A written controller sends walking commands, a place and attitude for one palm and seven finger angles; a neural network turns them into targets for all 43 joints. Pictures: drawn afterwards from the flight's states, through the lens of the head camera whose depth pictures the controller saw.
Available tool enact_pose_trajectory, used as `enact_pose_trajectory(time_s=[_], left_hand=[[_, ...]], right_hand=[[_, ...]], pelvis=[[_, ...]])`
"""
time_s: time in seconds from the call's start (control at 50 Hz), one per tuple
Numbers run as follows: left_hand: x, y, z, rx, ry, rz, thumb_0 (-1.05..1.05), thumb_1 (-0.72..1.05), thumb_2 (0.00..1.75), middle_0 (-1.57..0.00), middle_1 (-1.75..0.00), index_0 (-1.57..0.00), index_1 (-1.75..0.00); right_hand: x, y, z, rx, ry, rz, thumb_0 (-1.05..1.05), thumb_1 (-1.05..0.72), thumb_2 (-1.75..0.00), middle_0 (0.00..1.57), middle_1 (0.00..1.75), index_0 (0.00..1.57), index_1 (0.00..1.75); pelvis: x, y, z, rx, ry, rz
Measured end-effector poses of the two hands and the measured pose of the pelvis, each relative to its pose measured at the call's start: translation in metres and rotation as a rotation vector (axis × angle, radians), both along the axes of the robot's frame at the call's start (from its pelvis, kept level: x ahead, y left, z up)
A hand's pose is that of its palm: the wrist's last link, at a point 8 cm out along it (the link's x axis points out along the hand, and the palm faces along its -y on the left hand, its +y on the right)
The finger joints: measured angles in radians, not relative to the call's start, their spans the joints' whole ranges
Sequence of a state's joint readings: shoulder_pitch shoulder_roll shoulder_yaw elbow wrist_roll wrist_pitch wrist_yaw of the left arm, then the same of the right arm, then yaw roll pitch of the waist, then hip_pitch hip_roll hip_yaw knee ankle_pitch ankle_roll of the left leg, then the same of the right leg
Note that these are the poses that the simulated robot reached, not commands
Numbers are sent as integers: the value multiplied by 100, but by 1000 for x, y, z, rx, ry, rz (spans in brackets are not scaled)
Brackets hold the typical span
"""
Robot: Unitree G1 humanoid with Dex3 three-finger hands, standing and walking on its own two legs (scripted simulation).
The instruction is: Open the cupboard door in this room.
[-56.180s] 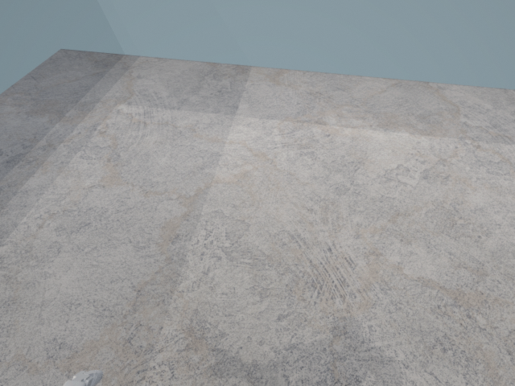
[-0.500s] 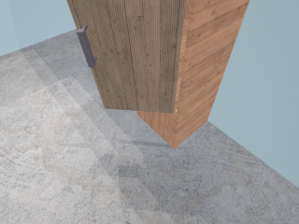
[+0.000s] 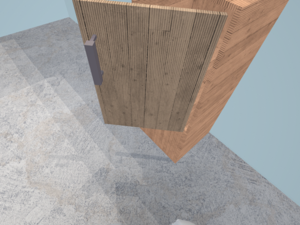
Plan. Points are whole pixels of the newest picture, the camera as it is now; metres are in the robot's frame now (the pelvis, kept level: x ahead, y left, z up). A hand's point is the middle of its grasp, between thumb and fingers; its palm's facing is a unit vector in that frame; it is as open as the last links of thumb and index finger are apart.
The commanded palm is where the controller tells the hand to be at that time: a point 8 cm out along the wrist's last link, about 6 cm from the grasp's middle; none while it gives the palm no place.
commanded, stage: come to a stop and stand still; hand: left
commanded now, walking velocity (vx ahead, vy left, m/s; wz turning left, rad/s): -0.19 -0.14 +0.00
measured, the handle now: (96, 60) +0.57 +0.23 +0.09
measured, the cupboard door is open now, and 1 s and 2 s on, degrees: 43 43 43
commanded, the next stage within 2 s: look again from close up in 0.66 s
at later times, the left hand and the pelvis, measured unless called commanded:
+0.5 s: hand out of the picture +0.08 +0.13 -0.17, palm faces +0.02 -0.98 -0.18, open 7.2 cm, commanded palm none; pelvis +0.01 -0.05 +0.00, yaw +1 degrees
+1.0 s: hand out of the picture +0.02 +0.12 -0.17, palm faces +0.01 -0.98 -0.21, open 7.4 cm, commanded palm none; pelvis +0.02 -0.04 +0.00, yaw +0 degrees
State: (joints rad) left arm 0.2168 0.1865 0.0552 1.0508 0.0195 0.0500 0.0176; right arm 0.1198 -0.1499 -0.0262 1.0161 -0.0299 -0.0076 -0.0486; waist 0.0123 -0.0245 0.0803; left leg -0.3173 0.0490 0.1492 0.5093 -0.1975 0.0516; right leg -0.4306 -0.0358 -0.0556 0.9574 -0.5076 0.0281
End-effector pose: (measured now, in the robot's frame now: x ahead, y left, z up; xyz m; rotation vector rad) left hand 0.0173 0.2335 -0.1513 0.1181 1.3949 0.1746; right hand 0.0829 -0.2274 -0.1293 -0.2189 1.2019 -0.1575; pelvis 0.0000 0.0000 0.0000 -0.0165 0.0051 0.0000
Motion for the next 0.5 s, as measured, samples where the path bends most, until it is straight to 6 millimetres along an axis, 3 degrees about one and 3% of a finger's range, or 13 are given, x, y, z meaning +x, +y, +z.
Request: enact_pose_trajectory(time_s=[0.12,0.22,0.34,0.44,0.5], left_hand=[[58,3,14,40,-125,-52,1,91,90,-19,-30,-19,-30],[81,-10,21,83,-212,-88,0,91,90,-19,-30,-19,-30],[74,-35,18,69,-183,-116,0,91,90,-19,-30,-20,-30],[62,-53,5,3,-148,-91,1,91,90,-20,-30,-20,-30],[53,-54,7,3,-130,-58,0,93,90,-20,-30,-20,-30]], right_hand=[[-15,-24,0,-21,41,-48,0,-91,-90,20,30,20,30],[-36,-52,-12,-5,79,-84,1,-91,-90,20,30,20,30],[-58,-67,-17,12,138,-119,1,-91,-90,20,30,20,30],[-73,-58,-14,14,174,-107,1,-91,-90,20,29,20,30],[-78,-49,-10,35,199,-89,1,-91,-90,20,29,20,30]], pelvis=[[3,-9,3,-21,4,-5],[6,-29,-5,6,11,3],[6,-41,-5,8,-1,13],[9,-43,-5,2,-11,14],[11,-46,0,7,-9,13]])
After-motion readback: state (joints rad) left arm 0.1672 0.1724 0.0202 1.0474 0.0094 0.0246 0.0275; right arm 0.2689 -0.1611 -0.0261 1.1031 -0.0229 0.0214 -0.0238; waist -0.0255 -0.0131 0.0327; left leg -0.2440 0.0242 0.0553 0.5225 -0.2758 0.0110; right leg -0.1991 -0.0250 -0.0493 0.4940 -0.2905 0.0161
